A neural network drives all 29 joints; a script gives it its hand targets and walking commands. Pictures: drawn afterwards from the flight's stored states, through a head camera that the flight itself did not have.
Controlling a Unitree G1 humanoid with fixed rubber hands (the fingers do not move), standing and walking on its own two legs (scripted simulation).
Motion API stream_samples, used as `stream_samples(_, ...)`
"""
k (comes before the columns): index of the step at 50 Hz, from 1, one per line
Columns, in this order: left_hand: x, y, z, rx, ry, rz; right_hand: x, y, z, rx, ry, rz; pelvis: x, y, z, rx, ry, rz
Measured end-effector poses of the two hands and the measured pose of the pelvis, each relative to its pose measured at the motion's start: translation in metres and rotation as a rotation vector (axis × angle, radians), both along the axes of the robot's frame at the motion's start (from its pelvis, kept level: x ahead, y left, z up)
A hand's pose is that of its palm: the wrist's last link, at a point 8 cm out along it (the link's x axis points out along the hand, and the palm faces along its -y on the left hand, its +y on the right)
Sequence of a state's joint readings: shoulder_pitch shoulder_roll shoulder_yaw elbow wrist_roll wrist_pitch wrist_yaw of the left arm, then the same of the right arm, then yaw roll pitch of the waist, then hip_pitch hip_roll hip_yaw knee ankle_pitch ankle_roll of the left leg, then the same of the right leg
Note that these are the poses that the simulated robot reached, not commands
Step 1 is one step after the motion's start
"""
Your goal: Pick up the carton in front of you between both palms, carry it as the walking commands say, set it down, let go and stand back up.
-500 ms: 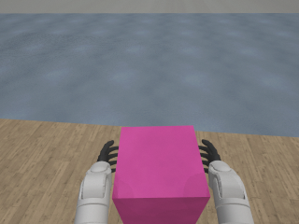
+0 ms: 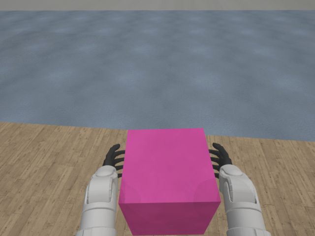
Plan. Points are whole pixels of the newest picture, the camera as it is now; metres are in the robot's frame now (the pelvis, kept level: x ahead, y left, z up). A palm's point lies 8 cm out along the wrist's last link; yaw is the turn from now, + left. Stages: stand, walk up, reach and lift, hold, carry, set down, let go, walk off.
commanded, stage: hold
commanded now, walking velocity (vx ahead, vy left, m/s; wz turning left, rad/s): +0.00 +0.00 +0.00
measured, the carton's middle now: (166, 183) +0.29 +0.00 -0.03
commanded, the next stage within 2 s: carry in 0.72 s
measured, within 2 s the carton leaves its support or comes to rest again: neither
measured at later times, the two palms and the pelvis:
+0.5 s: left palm (109, 172) +0.29 +0.15 +0.04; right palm (224, 171) +0.29 -0.15 +0.04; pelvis +0.01 +0.00 +0.00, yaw +0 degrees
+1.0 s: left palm (102, 154) +0.33 +0.17 +0.07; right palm (213, 150) +0.33 -0.13 +0.07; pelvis +0.05 +0.02 -0.01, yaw +0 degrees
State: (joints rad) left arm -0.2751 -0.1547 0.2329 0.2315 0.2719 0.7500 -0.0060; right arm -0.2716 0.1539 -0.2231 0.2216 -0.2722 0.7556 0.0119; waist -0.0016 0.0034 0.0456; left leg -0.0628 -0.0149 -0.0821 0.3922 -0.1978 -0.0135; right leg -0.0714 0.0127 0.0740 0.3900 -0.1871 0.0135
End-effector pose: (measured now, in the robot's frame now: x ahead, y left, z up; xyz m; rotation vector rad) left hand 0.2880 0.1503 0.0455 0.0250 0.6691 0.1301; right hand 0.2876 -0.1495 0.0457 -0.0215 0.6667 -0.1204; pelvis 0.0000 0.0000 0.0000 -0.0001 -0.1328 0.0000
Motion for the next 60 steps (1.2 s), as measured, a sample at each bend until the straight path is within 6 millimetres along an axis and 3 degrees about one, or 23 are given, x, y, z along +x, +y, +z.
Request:
stream_samples(16,0.0,0.0,-0.002,0.016,0.009,-0.013,0.0,0.001,-0.002,-0.018,0.009,0.012,0.009,0.0,0.002,0.0,0.006,-0.001)
stream_samples(35,-0.002,0.001,-0.002,0.01,0.007,-0.011,-0.003,0.001,-0.002,-0.012,0.007,0.004,0.003,0.002,0.001,0.0,0.004,-0.001)
stream_samples(41,0.004,0.002,0.002,0.0,-0.005,-0.001,0.004,0.002,0.002,-0.002,-0.005,-0.002,0.01,0.002,-0.002,-0.004,0.092,0.007)
stream_samples(46,0.02,0.009,0.014,-0.019,-0.049,0.024,0.024,0.01,0.016,0.006,-0.048,0.002,0.027,0.008,-0.008,-0.003,0.145,0.03)
stream_samples(52,0.053,0.027,0.025,-0.021,-0.017,0.028,0.056,0.028,0.027,0.025,-0.016,-0.013,0.066,0.02,-0.009,-0.002,0.197,-0.01)
stream_samples(57,0.092,0.018,0.033,-0.052,0.031,0.022,0.085,0.019,0.032,0.031,0.031,-0.048,0.104,0.015,-0.002,-0.033,0.222,-0.012)
stream_samples(60,0.117,0.007,0.032,-0.077,0.005,0.04,0.111,0.007,0.031,0.058,0.005,-0.068,0.133,0.009,-0.011,-0.037,0.22,0.014)
